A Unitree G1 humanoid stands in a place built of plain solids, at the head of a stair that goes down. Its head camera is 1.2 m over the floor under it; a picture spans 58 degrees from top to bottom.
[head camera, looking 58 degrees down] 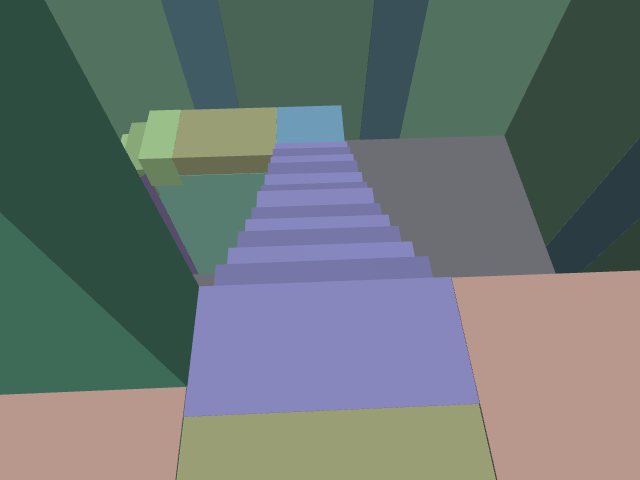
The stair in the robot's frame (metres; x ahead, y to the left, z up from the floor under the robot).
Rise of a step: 0.18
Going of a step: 0.23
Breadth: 0.78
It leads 2 degrees to the left of straight ahead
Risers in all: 13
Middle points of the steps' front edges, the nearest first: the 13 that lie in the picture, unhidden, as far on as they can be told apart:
0.60 -0.02 0.00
0.78 -0.01 -0.18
0.95 0.00 -0.36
1.16 0.01 -0.55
1.35 0.01 -0.73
1.57 0.02 -0.91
1.84 0.03 -1.10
2.04 0.04 -1.28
2.30 0.05 -1.46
2.59 0.07 -1.65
2.83 0.08 -1.83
3.10 0.09 -2.01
3.36 0.10 -2.20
